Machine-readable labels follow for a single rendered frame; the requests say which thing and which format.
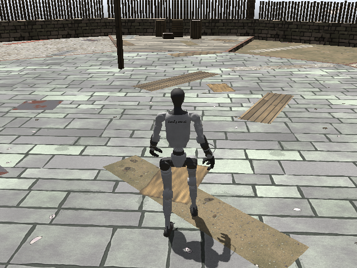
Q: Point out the right robot foot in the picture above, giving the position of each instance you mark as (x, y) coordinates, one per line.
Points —
(193, 211)

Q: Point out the robot right hand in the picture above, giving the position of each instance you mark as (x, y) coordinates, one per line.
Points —
(210, 161)

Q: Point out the right robot shin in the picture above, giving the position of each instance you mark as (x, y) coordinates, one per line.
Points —
(193, 194)

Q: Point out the left robot upper arm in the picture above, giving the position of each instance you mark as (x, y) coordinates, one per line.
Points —
(157, 126)

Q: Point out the robot left hand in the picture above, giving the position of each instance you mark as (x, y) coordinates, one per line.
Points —
(154, 154)

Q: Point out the right robot forearm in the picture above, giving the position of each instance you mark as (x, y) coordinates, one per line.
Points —
(206, 149)

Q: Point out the right robot upper arm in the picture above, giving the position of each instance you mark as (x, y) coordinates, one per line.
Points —
(198, 127)

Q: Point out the left robot forearm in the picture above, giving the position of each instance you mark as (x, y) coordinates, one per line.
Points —
(153, 144)

